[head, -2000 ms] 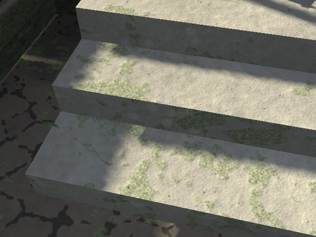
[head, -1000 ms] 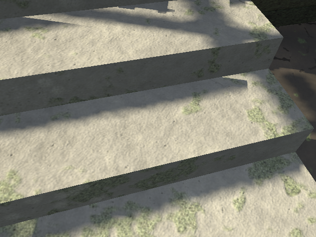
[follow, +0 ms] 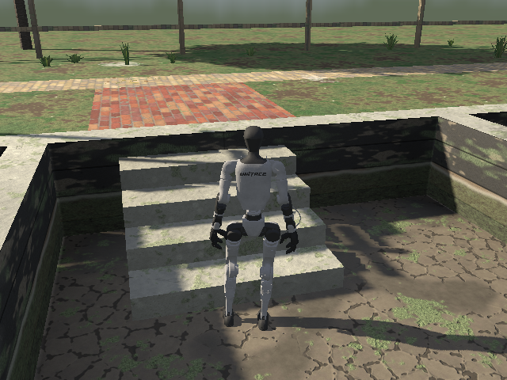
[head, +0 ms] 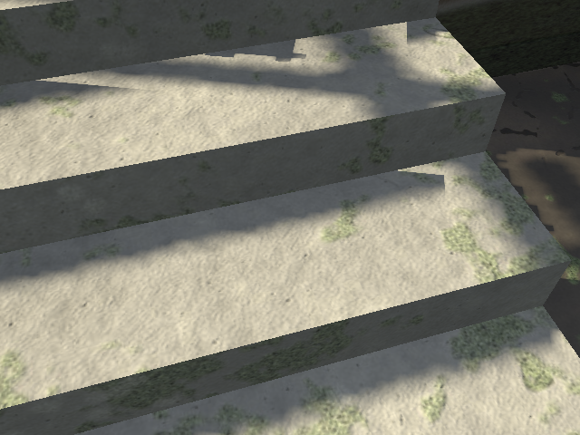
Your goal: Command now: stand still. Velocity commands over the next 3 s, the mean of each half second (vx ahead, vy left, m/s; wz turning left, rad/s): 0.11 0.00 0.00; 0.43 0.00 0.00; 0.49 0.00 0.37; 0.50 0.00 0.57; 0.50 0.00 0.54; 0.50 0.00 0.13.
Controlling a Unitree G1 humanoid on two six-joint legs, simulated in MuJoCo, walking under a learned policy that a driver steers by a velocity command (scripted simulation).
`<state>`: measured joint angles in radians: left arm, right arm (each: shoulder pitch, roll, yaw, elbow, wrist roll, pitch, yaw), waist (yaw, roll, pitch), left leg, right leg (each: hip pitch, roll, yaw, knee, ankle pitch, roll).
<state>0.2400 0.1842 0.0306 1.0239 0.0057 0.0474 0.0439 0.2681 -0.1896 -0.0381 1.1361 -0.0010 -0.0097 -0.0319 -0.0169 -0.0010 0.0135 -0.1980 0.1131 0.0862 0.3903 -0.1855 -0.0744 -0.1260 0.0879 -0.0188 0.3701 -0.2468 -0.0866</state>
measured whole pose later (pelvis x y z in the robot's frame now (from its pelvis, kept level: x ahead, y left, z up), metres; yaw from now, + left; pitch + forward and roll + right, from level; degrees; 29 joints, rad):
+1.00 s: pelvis +0.24 -0.06 +0.05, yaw +0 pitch +3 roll +0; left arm -0.01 0.17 -0.05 0.68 0.01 -0.08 -0.04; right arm 0.43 -0.18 -0.02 1.09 0.01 -0.06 0.00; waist 0.01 -0.01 0.01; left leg -0.18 0.04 -0.16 1.04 -0.17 0.05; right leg -0.86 -0.07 -0.14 1.27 -0.47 -0.09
